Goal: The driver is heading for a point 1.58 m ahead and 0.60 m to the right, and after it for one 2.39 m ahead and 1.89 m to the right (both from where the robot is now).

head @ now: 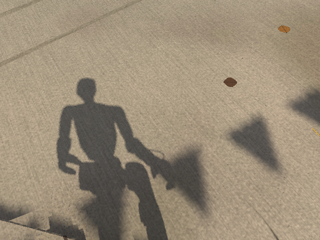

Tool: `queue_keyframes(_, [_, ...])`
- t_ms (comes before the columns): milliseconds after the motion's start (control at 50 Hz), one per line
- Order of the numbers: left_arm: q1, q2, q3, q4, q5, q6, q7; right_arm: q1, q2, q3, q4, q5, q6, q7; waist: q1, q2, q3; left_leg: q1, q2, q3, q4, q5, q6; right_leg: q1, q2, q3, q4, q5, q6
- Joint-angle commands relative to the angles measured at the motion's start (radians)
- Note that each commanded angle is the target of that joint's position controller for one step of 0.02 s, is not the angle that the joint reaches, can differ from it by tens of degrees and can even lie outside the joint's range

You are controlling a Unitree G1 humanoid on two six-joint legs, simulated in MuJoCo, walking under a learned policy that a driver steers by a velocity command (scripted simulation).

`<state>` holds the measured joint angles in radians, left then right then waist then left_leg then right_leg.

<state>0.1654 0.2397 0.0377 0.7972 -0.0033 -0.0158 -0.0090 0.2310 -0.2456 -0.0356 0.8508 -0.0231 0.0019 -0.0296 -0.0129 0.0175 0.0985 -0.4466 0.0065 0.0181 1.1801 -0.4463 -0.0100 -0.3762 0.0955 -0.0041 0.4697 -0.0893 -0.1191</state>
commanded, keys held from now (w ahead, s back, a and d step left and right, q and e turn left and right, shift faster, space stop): e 0.82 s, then no key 0.18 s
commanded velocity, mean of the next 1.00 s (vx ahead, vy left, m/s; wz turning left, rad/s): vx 0.03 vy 0.00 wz -0.54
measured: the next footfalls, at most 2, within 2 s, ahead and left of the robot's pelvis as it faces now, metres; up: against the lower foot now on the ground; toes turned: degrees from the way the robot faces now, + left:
left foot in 0.52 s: +0.12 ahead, +0.13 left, +0.00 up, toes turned -24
right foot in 0.98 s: +0.00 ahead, -0.05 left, +0.00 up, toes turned -31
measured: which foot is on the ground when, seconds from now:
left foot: up 0.00-0.50, down 0.52-0.98, up 1.00-1.00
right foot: down 0.00-0.52, up 0.54-0.96, down 0.98-1.00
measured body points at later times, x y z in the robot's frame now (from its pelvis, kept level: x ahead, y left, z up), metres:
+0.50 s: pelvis +0.04 +0.04 +0.01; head +0.06 +0.04 +0.46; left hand +0.20 +0.30 -0.11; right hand +0.12 -0.26 -0.09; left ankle +0.08 +0.15 -0.73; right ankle +0.10 -0.04 -0.73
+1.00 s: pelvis +0.03 +0.05 +0.00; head +0.05 +0.02 +0.45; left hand +0.30 +0.19 -0.10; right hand -0.04 -0.24 -0.12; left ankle +0.09 +0.15 -0.73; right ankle -0.03 -0.03 -0.74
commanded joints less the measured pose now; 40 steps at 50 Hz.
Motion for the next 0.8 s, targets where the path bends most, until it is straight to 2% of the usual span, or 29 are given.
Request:
queue_keyframes(20, [0.056,0.135,0.038,-0.050,0.009,0.001,0.003,0.118,-0.087,-0.025,-0.039,-0.008,0.035,-0.002,-0.019,-0.065,-0.177,-0.026,0.029,-0.040,-0.026,0.069,-0.021,0.136,-0.256,0.297,-0.183,0.374,-0.130])
queue_keyframes(60, [0.054,0.159,0.047,-0.060,0.011,0.001,0.001,0.087,-0.091,-0.029,-0.054,-0.006,0.047,-0.002,-0.017,-0.072,-0.185,-0.040,0.028,-0.047,-0.064,0.105,-0.030,0.116,-0.237,0.306,-0.204,0.253,-0.117])
queue_keyframes(120, [0.074,0.168,0.055,-0.070,0.008,0.015,0.002,0.009,-0.112,-0.037,-0.082,-0.006,0.060,-0.006,0.009,-0.091,-0.165,-0.097,0.031,-0.066,-0.127,0.146,-0.042,0.121,-0.217,0.361,-0.239,0.005,-0.085])
queue_keyframes(200, [0.119,0.182,0.064,-0.073,0.006,0.033,0.009,-0.064,-0.129,-0.043,-0.111,-0.002,0.059,-0.008,0.044,-0.115,-0.138,-0.164,0.025,-0.097,-0.215,0.155,-0.048,0.180,-0.215,0.461,-0.266,-0.214,-0.063])
queue_keyframes(300, [0.147,0.194,0.074,-0.081,0.013,0.042,0.012,-0.106,-0.131,-0.036,-0.139,0.006,0.047,-0.014,0.063,-0.126,-0.139,-0.145,-0.007,-0.110,-0.313,0.103,-0.029,0.226,-0.211,0.530,-0.241,-0.219,-0.079])
queue_keyframes(400, [0.128,0.210,0.082,-0.096,0.020,0.050,0.003,-0.103,-0.136,-0.023,-0.165,0.021,0.030,-0.017,0.059,-0.143,-0.152,-0.018,-0.060,-0.107,-0.448,0.045,0.008,0.206,-0.195,0.590,-0.211,-0.124,-0.091])
queue_keyframes(440, [0.107,0.215,0.085,-0.100,0.020,0.055,-0.002,-0.063,-0.138,-0.019,-0.167,0.030,0.023,-0.019,0.042,-0.152,-0.158,0.081,-0.080,-0.100,-0.548,0.044,0.027,0.174,-0.182,0.609,-0.204,-0.079,-0.075])
queue_keyframes(460, [0.090,0.213,0.087,-0.102,0.020,0.056,-0.004,-0.034,-0.131,-0.015,-0.164,0.029,0.021,-0.021,0.024,-0.142,-0.156,0.161,-0.089,-0.096,-0.632,0.078,0.040,0.132,-0.167,0.609,-0.194,-0.081,-0.051])
queue_keyframes(480, [0.070,0.211,0.086,-0.104,0.011,0.057,-0.003,0.015,-0.131,-0.015,-0.155,0.025,0.017,-0.026,-0.008,-0.135,-0.156,0.266,-0.086,-0.089,-0.765,0.157,0.053,0.074,-0.135,0.598,-0.184,-0.148,-0.012])
queue_keyframes(500, [0.077,0.187,0.080,-0.107,0.001,0.053,0.001,0.031,-0.168,-0.023,-0.155,0.017,0.012,-0.034,-0.012,-0.089,-0.154,0.383,-0.018,-0.137,-0.875,0.188,0.072,-0.024,-0.074,0.555,-0.142,-0.312,0.047])
queue_keyframes(520, [0.143,0.127,0.067,-0.107,-0.009,0.050,0.006,0.008,-0.247,-0.037,-0.186,0.008,0.013,-0.041,0.024,0.101,-0.183,0.450,0.221,-0.380,-0.972,0.012,0.127,-0.109,0.037,0.395,0.100,-0.466,0.105])
queue_keyframes(540, [0.134,0.154,0.077,-0.116,0.005,0.041,0.012,-0.092,-0.303,-0.042,-0.228,-0.006,0.016,-0.034,0.031,0.170,-0.117,0.351,0.386,-0.572,-1.019,0.059,0.213,-0.255,0.148,0.199,0.321,-0.485,0.120])
queue_keyframes(560, [0.081,0.225,0.093,-0.110,0.033,0.040,0.011,-0.079,-0.255,-0.040,-0.213,-0.008,0.018,-0.028,0.023,0.080,-0.086,0.244,0.367,-0.491,-0.993,0.170,0.250,-0.210,0.054,0.184,0.468,-0.413,0.135])
queue_keyframes(580, [0.099,0.220,0.095,-0.100,0.033,0.044,0.002,-0.123,-0.192,-0.022,-0.218,0.001,0.012,-0.020,0.061,0.056,-0.075,0.201,0.283,-0.374,-0.967,0.270,0.219,-0.164,0.049,0.184,0.537,-0.345,0.133])
queue_keyframes(600, [0.130,0.207,0.093,-0.084,0.032,0.055,-0.006,-0.150,-0.166,-0.015,-0.227,0.002,0.010,-0.013,0.078,0.072,-0.082,0.202,0.223,-0.278,-0.946,0.349,0.194,-0.150,0.050,0.170,0.612,-0.303,0.140])
queue_keyframes(620, [0.155,0.203,0.092,-0.071,0.028,0.065,-0.016,-0.161,-0.158,-0.012,-0.238,0.001,0.010,-0.013,0.080,0.112,-0.092,0.223,0.193,-0.218,-0.931,0.420,0.186,-0.158,0.048,0.146,0.687,-0.288,0.146])
queue_keyframes(640, [0.177,0.207,0.091,-0.062,0.025,0.074,-0.018,-0.147,-0.149,-0.010,-0.245,0.002,0.010,-0.012,0.075,0.127,-0.106,0.239,0.194,-0.185,-0.911,0.505,0.195,-0.161,0.037,0.130,0.734,-0.296,0.153])
queue_keyframes(680, [0.125,0.196,0.082,-0.080,0.017,0.081,-0.020,-0.085,-0.151,-0.013,-0.236,0.002,0.013,-0.008,0.040,0.100,-0.098,0.306,0.199,-0.154,-0.889,0.578,0.208,-0.205,0.012,0.102,0.724,-0.297,0.167])
queue_keyframes(720, [0.080,0.179,0.071,-0.096,0.015,0.086,-0.022,-0.020,-0.164,-0.021,-0.217,0.004,0.014,-0.009,0.004,0.106,-0.098,0.394,0.214,-0.145,-0.866,0.641,0.215,-0.240,-0.007,0.091,0.660,-0.305,0.180])
queue_keyframes(800, [0.035,0.159,0.057,-0.121,0.008,0.093,-0.027,0.027,-0.183,-0.036,-0.198,0.004,0.015,-0.004,-0.021,0.136,-0.115,0.456,0.246,-0.115,-0.833,0.714,0.225,-0.201,-0.041,0.052,0.516,-0.336,0.182])
Keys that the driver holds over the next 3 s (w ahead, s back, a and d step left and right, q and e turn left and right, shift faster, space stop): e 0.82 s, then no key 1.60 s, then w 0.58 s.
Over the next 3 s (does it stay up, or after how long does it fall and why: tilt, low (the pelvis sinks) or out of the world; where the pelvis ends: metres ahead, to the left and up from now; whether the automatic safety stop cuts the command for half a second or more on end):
stays up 0.14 -0.07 0.01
